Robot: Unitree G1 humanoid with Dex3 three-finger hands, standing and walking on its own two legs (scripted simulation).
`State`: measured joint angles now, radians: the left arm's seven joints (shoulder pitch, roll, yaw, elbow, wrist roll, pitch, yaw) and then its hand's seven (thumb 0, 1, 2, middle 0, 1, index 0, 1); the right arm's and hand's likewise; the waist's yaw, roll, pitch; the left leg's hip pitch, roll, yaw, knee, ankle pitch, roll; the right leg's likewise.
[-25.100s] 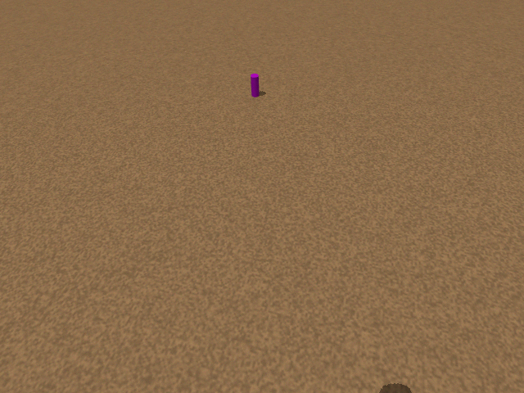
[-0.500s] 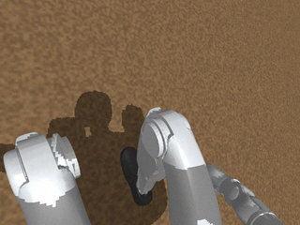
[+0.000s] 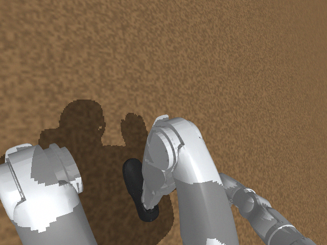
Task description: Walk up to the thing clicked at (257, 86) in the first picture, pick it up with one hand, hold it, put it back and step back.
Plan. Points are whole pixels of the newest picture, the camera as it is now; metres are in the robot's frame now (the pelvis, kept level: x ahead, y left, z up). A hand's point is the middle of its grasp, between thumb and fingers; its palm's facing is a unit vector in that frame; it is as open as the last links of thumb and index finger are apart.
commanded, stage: lower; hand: left
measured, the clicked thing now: out of the picture +0.41 +0.37 -0.20
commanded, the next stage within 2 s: loosen in 0.04 s
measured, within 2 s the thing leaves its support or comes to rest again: rests again in 0.46 s
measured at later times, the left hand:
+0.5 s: hand out of the picture +0.41 +0.37 -0.17, palm faces +0.62 -0.79 -0.02, open 7.9 cm
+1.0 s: hand out of the picture +0.41 +0.37 -0.17, palm faces +0.61 -0.79 -0.01, open 12.3 cm
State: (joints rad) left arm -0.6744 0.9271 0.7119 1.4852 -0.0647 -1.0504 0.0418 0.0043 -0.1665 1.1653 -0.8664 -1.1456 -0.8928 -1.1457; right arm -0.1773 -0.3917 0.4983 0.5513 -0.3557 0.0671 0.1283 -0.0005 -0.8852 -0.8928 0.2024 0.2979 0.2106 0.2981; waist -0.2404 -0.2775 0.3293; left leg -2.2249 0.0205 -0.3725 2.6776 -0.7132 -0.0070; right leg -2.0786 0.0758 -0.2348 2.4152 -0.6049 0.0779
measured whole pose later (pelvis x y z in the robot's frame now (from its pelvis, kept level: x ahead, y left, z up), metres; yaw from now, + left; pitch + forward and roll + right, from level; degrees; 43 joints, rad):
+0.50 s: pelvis +0.00 +0.00 +0.00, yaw -1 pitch +11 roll -18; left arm -0.67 0.95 0.69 1.50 -0.07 -1.07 0.06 0.00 -0.12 0.81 -0.93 -0.95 -0.95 -0.92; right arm -0.18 -0.39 0.53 0.53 -0.37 0.07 0.13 0.00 -0.90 -0.89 0.20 0.30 0.21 0.30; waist -0.24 -0.30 0.34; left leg -2.21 0.03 -0.39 2.68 -0.71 0.00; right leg -2.06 0.09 -0.25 2.40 -0.59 0.08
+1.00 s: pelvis -0.01 +0.00 +0.00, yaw -1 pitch +11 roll -18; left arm -0.67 0.95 0.69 1.50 -0.08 -1.07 0.05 0.00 -0.25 0.43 -0.59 -0.50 -0.60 -0.49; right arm -0.19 -0.39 0.54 0.52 -0.36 0.07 0.12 0.00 -0.89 -0.89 0.20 0.30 0.21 0.30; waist -0.23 -0.30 0.34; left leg -2.21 0.04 -0.39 2.68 -0.71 0.01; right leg -2.06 0.09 -0.25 2.39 -0.58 0.08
